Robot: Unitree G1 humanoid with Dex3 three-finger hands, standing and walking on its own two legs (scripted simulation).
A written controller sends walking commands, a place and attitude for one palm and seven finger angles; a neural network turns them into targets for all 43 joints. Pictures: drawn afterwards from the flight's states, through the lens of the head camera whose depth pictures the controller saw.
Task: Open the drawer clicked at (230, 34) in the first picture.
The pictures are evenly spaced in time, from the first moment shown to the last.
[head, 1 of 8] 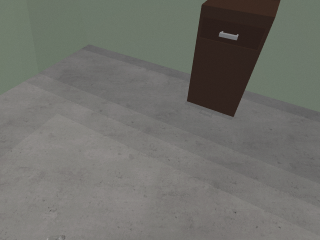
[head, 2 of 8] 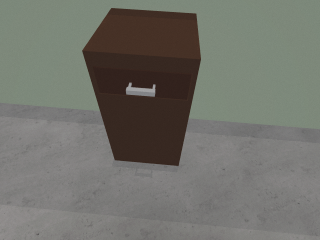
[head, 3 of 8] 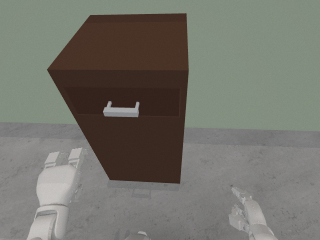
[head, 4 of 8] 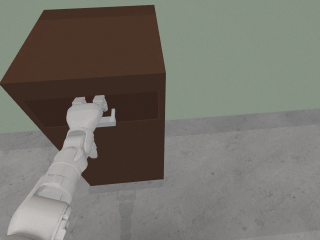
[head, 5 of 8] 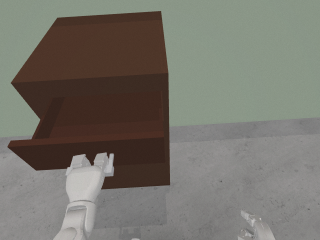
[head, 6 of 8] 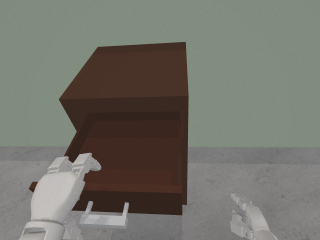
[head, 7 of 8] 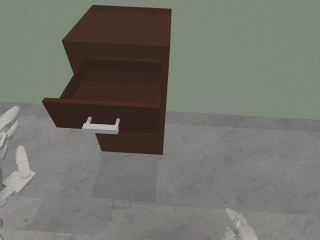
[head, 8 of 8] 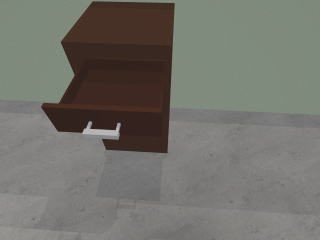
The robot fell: no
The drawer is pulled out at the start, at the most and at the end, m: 0.00 0.30 0.30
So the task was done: yes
